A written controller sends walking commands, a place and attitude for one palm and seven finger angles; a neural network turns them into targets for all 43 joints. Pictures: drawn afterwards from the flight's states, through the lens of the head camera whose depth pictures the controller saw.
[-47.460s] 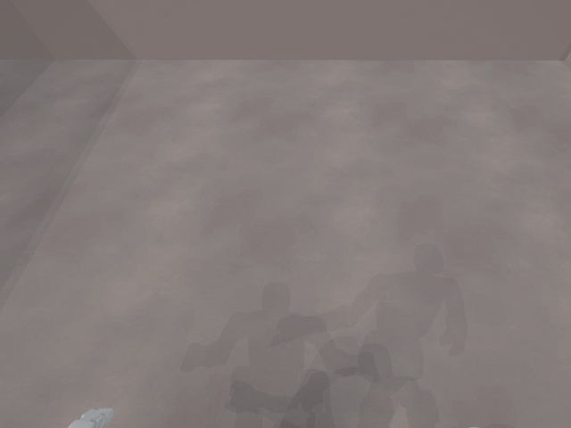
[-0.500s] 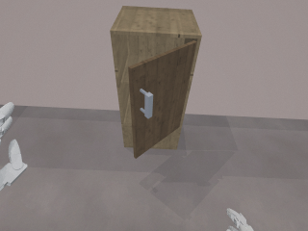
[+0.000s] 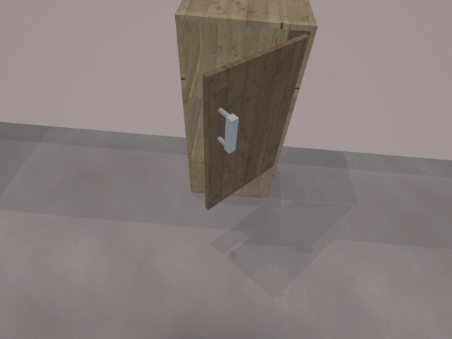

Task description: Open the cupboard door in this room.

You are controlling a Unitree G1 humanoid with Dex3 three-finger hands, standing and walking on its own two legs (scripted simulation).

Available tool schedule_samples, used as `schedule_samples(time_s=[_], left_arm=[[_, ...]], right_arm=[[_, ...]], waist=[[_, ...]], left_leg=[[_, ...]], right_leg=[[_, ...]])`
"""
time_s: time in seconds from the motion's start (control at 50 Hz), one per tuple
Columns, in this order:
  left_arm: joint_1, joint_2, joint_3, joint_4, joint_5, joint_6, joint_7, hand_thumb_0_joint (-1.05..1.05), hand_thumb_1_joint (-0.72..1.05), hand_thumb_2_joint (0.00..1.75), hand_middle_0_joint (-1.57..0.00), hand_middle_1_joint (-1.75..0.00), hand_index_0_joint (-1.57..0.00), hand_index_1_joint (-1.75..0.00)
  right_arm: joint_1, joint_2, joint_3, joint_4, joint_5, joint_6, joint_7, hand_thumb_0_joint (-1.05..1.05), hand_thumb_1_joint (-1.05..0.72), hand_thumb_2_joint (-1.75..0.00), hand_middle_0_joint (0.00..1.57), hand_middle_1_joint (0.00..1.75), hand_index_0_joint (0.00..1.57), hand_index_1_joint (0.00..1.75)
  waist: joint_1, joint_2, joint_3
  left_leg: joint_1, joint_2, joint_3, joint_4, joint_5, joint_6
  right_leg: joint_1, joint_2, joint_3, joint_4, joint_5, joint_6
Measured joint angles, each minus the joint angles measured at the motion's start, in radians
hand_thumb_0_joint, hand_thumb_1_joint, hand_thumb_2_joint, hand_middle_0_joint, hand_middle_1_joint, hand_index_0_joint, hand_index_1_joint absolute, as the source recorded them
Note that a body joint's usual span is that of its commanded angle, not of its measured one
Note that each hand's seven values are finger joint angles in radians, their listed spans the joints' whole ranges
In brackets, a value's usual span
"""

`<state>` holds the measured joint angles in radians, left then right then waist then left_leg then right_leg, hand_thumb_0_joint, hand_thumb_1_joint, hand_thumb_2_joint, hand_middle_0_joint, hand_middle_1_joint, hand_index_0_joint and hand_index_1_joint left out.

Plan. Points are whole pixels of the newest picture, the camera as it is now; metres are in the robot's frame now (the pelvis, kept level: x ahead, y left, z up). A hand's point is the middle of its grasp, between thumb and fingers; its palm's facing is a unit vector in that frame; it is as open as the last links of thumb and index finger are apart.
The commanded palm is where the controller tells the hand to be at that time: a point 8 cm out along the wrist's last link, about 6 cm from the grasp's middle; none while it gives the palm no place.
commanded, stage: let the arm hang, fingers relaxed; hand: left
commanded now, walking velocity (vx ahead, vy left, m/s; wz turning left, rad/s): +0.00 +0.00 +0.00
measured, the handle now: (226, 130) +0.65 +0.04 -0.05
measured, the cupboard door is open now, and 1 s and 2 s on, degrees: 44 44 44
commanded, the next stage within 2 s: look to check the result in 0.70 s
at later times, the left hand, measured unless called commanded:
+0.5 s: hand out of the picture +0.04 +0.20 -0.17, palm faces +0.00 -0.97 -0.24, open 7.4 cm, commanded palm none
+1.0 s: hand out of the picture +0.05 +0.21 -0.17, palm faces -0.01 -0.97 -0.25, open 7.4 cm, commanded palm none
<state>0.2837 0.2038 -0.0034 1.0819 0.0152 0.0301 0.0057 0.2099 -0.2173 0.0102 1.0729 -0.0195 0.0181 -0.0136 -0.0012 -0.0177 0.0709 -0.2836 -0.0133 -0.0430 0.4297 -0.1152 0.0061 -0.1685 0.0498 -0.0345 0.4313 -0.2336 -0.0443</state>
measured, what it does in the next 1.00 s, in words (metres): stands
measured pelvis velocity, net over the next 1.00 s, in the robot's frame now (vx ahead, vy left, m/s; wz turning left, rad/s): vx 0.03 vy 0.01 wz -0.01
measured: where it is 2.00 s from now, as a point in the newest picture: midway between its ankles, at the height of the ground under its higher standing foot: outside the picture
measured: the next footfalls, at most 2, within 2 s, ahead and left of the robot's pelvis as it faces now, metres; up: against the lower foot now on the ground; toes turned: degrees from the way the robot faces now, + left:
none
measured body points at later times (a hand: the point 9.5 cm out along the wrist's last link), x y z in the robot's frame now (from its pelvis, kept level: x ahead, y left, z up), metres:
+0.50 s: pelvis +0.01 +0.01 +0.00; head +0.02 +0.00 +0.45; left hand +0.04 +0.25 -0.15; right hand +0.02 -0.23 -0.16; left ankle +0.07 +0.11 -0.74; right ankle +0.00 -0.09 -0.74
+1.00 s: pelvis +0.03 +0.01 +0.01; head +0.05 +0.00 +0.45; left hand +0.05 +0.26 -0.15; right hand +0.05 -0.24 -0.15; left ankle +0.07 +0.11 -0.74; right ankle +0.00 -0.09 -0.74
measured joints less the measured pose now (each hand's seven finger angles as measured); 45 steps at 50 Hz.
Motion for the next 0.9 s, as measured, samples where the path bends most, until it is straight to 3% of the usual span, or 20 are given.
schedule_samples(time_s=[0.08, 0.26, 0.58, 0.9], left_arm=[[0.039, 0.016, 0.008, 0.066, -0.001, -0.005, 0.004, 0.01, 0.95, 0.9, -0.2, -0.3, -0.2, -0.3], [0.048, 0.027, 0.017, 0.101, -0.001, -0.009, 0.014, 0.01, 0.92, 0.9, -0.2, -0.3, -0.2, -0.3], [-0.086, -0.015, 0.008, 0.043, -0.002, -0.038, 0.016, 0.01, 0.91, 0.9, -0.2, -0.3, -0.2, -0.3], [-0.075, 0.0, 0.013, 0.058, -0.003, -0.036, 0.017, 0.01, 0.91, 0.9, -0.2, -0.3, -0.2, -0.3]], right_arm=[[0.028, 0.017, -0.008, 0.045, 0.003, 0.008, -0.005, 0.0, -0.91, -0.9, 0.2, 0.3, 0.2, 0.3], [0.049, 0.03, -0.021, 0.072, 0.003, 0.005, -0.009, 0.0, -0.91, -0.9, 0.2, 0.3, 0.2, 0.3], [0.006, 0.032, -0.017, 0.067, 0.002, -0.021, -0.01, 0.0, -0.91, -0.9, 0.2, 0.3, 0.2, 0.3], [-0.014, 0.021, -0.015, 0.073, 0.003, -0.024, -0.013, 0.0, -0.91, -0.9, 0.2, 0.3, 0.2, 0.3]], waist=[[0.01, 0.019, 0.006], [0.004, 0.046, -0.007], [-0.014, 0.026, -0.04], [-0.009, 0.026, -0.017]], left_leg=[[0.01, -0.001, -0.003, -0.016, 0.009, 0.002], [0.018, -0.01, 0.008, -0.021, 0.006, 0.011], [0.052, -0.021, 0.02, -0.046, -0.004, 0.016], [0.076, -0.018, 0.022, -0.065, -0.014, 0.014]], right_leg=[[0.014, 0.0, -0.002, -0.023, 0.012, 0.001], [0.013, -0.011, 0.007, -0.014, 0.003, 0.009], [0.038, -0.023, 0.02, -0.023, -0.013, 0.015], [0.07, -0.021, 0.024, -0.059, -0.012, 0.014]])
